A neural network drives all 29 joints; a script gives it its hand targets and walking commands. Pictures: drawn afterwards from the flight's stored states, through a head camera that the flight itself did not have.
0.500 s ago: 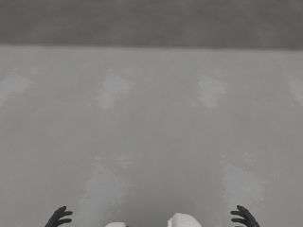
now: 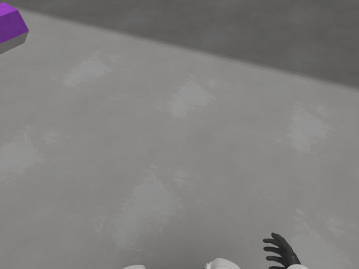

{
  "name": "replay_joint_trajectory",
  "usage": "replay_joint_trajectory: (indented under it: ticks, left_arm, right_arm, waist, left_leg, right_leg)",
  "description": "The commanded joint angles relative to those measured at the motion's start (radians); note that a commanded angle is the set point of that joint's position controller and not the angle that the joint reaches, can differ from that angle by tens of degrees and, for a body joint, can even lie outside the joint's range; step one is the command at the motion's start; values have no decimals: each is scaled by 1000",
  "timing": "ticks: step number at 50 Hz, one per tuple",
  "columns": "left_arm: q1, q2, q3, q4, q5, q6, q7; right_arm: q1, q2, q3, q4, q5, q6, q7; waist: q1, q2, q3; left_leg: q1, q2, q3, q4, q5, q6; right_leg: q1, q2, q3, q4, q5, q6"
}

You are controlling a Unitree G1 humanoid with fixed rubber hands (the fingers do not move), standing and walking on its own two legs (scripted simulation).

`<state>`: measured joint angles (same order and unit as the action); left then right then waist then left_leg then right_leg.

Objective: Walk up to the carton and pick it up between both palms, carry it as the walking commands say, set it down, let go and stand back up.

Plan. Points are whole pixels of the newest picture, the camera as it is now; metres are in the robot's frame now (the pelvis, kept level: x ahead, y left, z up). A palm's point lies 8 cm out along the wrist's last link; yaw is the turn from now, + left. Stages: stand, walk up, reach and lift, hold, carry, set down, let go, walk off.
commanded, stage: walk up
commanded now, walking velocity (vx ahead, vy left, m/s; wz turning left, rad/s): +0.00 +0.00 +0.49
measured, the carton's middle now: (2, 22) +2.07 +1.59 -0.66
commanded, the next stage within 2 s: none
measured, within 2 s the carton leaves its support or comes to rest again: neither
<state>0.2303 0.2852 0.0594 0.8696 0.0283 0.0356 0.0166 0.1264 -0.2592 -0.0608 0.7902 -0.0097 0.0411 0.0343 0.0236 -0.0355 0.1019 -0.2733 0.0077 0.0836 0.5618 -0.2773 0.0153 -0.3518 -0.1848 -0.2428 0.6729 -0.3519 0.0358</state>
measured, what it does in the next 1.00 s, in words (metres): walks ahead, turning left: right foot, then left foot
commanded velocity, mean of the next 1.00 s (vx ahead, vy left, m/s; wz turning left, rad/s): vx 0.40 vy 0.03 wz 0.48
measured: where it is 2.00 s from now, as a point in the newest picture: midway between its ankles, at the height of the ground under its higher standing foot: (108, 183)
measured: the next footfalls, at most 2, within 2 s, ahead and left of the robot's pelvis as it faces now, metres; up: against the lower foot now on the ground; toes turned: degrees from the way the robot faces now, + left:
right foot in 0.38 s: +0.02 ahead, -0.12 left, +0.00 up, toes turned +4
left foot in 0.80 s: +0.19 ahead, +0.24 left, +0.00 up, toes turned +29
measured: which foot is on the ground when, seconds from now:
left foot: down 0.00-0.38, up 0.40-0.78, down 0.80-1.00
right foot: up 0.00-0.36, down 0.38-0.82, up 0.84-1.00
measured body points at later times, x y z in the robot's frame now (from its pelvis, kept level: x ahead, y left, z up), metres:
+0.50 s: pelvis +0.00 -0.01 +0.01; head +0.02 -0.02 +0.46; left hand -0.02 +0.28 -0.11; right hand +0.18 -0.24 -0.11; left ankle +0.01 +0.12 -0.65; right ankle -0.02 -0.12 -0.73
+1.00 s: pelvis +0.18 +0.14 +0.01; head +0.21 +0.17 +0.46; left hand +0.13 +0.40 -0.13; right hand +0.34 -0.06 -0.13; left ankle +0.15 +0.22 -0.73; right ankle +0.25 -0.01 -0.65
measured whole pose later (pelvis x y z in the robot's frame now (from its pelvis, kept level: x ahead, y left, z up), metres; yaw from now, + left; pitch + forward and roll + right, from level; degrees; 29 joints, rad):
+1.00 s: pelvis +0.18 +0.14 +0.01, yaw +27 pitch +1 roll +0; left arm 0.21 0.23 0.04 0.93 0.02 -0.05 -0.03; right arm 0.26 -0.21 -0.05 0.95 -0.01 -0.06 0.01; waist 0.01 -0.02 0.08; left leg -0.24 -0.04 0.05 0.45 -0.22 0.06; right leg -0.53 -0.16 -0.06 1.10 -0.29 0.04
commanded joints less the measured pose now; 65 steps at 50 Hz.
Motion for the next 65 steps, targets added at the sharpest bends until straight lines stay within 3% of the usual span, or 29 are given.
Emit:
replay_joint_trajectory:
  ticks: [1,5,12,13,14,15,16,18,19,20,21,23,26,32,35,37,39,40,41,42,43,45,47,49,55,61,63,64,65]
  left_arm:
    - [-126,44,4,-95,-5,10,7]
    - [-34,88,6,-53,-5,2,-7]
    - [-144,74,0,-113,-6,15,-8]
    - [-140,70,-2,-110,-4,11,-7]
    - [-113,68,-12,-102,2,-2,-13]
    - [-98,94,2,-101,-16,-7,-26]
    - [-65,85,3,-87,-21,-14,-22]
    - [152,72,12,-10,-23,-42,-2]
    - [281,129,24,36,-10,-57,11]
    - [253,224,37,32,4,-68,23]
    - [199,229,30,28,4,-70,24]
    - [82,145,19,12,1,-95,9]
    - [154,84,7,50,-5,-123,-5]
    - [256,109,18,82,5,-122,-18]
    - [304,125,20,108,7,-114,-19]
    - [314,130,15,123,5,-107,-16]
    - [293,138,9,124,-10,-98,-16]
    - [279,124,5,115,-22,-97,-15]
    - [249,65,-10,90,-30,-104,-18]
    - [168,19,-13,22,-24,-124,-22]
    - [88,46,-9,-6,-16,-132,-21]
    - [95,34,-10,30,-22,-128,-26]
    - [127,21,-10,65,-3,-102,-39]
    - [87,3,-10,55,0,-82,-48]
    - [-173,-9,-15,-30,-6,-70,-70]
    - [-293,1,-12,-87,-8,-79,-68]
    - [-245,22,-3,-85,-4,-89,-62]
    - [-150,39,8,-63,-2,-97,-54]
    - [34,81,28,-10,2,-110,-42]
  right_arm:
    - [214,-255,-68,20,-19,-17,-23]
    - [49,-151,-40,8,-2,-21,-38]
    - [119,-168,-30,26,-12,-19,-42]
    - [126,-168,-32,35,-13,-18,-41]
    - [152,-163,-30,45,-16,-14,-25]
    - [78,-192,-25,18,-14,-14,4]
    - [-3,-186,-22,4,-14,-13,14]
    - [-65,-160,-18,2,-7,-20,8]
    - [-104,-108,-7,-22,-9,-33,0]
    - [-134,-50,13,-73,-22,-45,3]
    - [-151,-87,0,-88,-37,-47,6]
    - [-58,-104,-16,-46,-36,-48,40]
    - [-5,-84,-15,-15,-32,-34,69]
    - [-188,-21,21,-52,-4,-23,76]
    - [-239,-5,30,-48,-6,-31,72]
    - [-217,-1,30,-37,-11,-34,64]
    - [-34,-38,12,18,-11,-43,43]
    - [123,-94,-8,71,-14,-51,26]
    - [260,-178,-36,103,-36,-64,6]
    - [388,-302,-65,128,-37,-74,-9]
    - [399,-275,-65,137,-12,-77,-22]
    - [222,-162,-50,116,8,-99,-31]
    - [124,-92,-25,102,9,-115,-29]
    - [152,-69,-13,126,6,-128,-26]
    - [250,-75,6,177,0,-136,-31]
    - [338,-101,1,214,-1,-125,-45]
    - [348,-118,-1,219,1,-120,-51]
    - [347,-130,-2,220,5,-119,-52]
    - [340,-119,2,218,8,-117,-50]
  waist:
    - [-107,219,-100]
    - [-24,199,-135]
    - [-60,209,-122]
    - [-62,215,-131]
    - [-73,214,-184]
    - [-47,270,-193]
    - [-13,258,-140]
    - [99,122,-120]
    - [159,-98,-104]
    - [139,-231,-64]
    - [109,-122,-30]
    - [11,-68,45]
    - [4,-93,64]
    - [63,-136,112]
    - [86,-161,82]
    - [64,-167,34]
    - [-35,-128,-105]
    - [-98,-80,-229]
    - [-163,63,-325]
    - [-193,256,-376]
    - [-183,164,-349]
    - [-83,76,-149]
    - [-8,89,-108]
    - [-2,127,-86]
    - [-57,154,11]
    - [-100,181,16]
    - [-78,169,-18]
    - [-31,143,-76]
    - [49,118,-187]
  left_leg:
    - [166,408,-470,-210,446,183]
    - [157,230,-294,-204,473,125]
    - [144,204,-368,-215,312,151]
    - [132,199,-386,-224,256,153]
    - [121,181,-420,-293,-153,170]
    - [-18,164,-424,-339,-411,155]
    - [-143,120,-408,-341,-402,144]
    - [-362,35,-344,-175,-409,112]
    - [-554,-37,-259,112,-348,80]
    - [-733,-57,-171,396,-200,21]
    - [-749,40,-188,524,-127,-1]
    - [-633,82,-181,601,46,-33]
    - [-480,78,-115,611,158,-52]
    - [-355,62,-13,250,180,-53]
    - [-310,33,58,148,80,-24]
    - [-221,-7,95,89,-28,8]
    - [27,-76,147,-18,-28,46]
    - [273,-85,116,-37,-24,81]
    - [571,118,-197,-76,-91,147]
    - [689,401,-727,-263,-104,255]
    - [620,420,-667,-275,36,264]
    - [295,322,-452,-272,199,207]
    - [113,243,-321,-303,262,158]
    - [80,233,-294,-336,263,158]
    - [101,199,-250,-414,173,116]
    - [246,227,-248,-364,356,90]
    - [246,227,-231,-278,492,75]
    - [205,200,-192,-151,551,65]
    - [66,125,-134,78,468,48]
  right_leg:
    - [-290,64,188,367,-249,33]
    - [-174,84,213,388,-42,38]
    - [-164,129,195,213,-70,13]
    - [-141,136,188,165,-76,11]
    - [-107,140,157,120,-95,7]
    - [23,151,122,70,-159,14]
    - [144,168,108,-14,-119,9]
    - [487,176,90,-253,-35,-2]
    - [637,-22,349,-411,-186,-29]
    - [604,-311,719,-565,-420,-91]
    - [476,-381,809,-623,-576,-156]
    - [332,-265,575,-614,-431,-117]
    - [254,-142,280,-580,-108,-60]
    - [241,-132,102,-567,133,-65]
    - [309,-158,63,-519,329,-77]
    - [327,-153,13,-422,510,-79]
    - [290,-127,-51,-128,751,-77]
    - [184,-83,-54,98,738,-57]
    - [-159,-7,-17,411,263,-25]
    - [-449,122,88,673,-171,-24]
    - [-469,55,223,732,-146,-51]
    - [-346,-7,237,600,3,-35]
    - [-211,-9,221,488,48,-3]
    - [-200,2,203,423,100,14]
    - [-215,46,184,100,300,30]
    - [-176,84,167,-79,274,17]
    - [-65,93,157,-134,220,6]
    - [88,107,126,-186,210,-3]
    - [358,75,145,-189,218,-29]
